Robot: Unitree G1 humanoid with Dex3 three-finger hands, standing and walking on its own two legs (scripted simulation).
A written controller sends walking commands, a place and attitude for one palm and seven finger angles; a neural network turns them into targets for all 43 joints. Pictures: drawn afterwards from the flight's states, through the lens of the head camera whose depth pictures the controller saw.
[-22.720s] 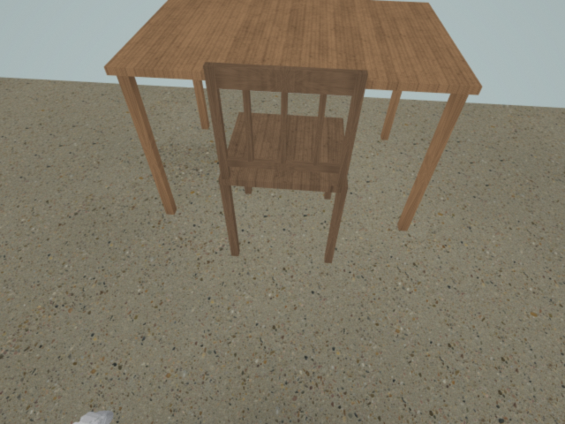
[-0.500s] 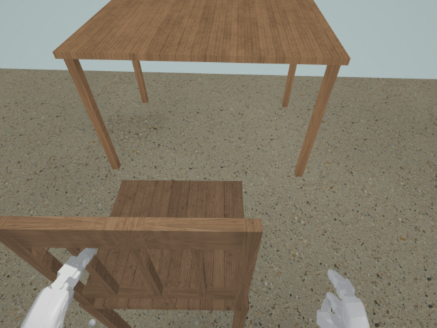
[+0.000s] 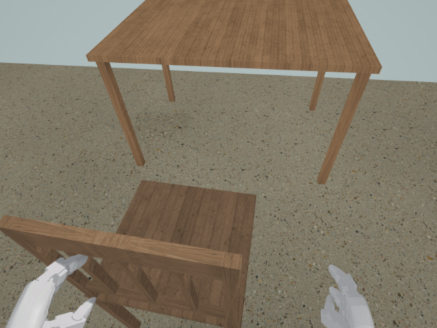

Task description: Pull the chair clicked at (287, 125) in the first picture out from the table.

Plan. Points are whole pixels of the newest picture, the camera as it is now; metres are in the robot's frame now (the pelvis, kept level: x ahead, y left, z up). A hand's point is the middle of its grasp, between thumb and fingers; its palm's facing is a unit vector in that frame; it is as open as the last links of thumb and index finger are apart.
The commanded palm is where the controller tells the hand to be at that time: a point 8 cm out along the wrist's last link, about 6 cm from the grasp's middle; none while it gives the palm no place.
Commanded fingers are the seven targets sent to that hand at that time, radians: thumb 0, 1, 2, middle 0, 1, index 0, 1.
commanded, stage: draw the hand back to the body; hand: left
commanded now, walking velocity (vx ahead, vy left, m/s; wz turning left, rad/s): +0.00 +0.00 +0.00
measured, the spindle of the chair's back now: (140, 279) +0.22 +0.21 -0.10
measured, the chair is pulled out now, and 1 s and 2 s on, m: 0.66 0.64 0.64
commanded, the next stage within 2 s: step back with the hand held close in 0.44 s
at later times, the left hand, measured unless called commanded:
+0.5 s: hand (31, 227) +0.17 +0.25 +0.20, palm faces +0.53 -0.68 -0.52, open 6.9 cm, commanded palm +0.13 +0.29 +0.19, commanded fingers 0.00 0.90 0.90 -0.20 -0.30 -0.20 -0.30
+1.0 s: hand (5, 243) +0.16 +0.27 +0.20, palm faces +0.38 -0.71 -0.60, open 7.4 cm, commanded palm +0.10 +0.31 +0.19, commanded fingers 0.00 0.90 0.90 -0.20 -0.30 -0.20 -0.30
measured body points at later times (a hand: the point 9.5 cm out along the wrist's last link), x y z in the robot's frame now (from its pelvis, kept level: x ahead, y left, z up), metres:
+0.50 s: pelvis +0.00 -0.02 +0.00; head -0.02 -0.08 +0.45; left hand +0.14 +0.28 +0.23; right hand +0.20 -0.23 -0.10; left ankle -0.01 +0.15 -0.73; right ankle -0.05 -0.12 -0.73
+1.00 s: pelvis -0.06 +0.01 +0.01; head -0.02 -0.01 +0.46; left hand +0.13 +0.31 +0.23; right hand +0.10 -0.24 -0.10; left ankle -0.02 +0.15 -0.73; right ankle -0.05 -0.12 -0.73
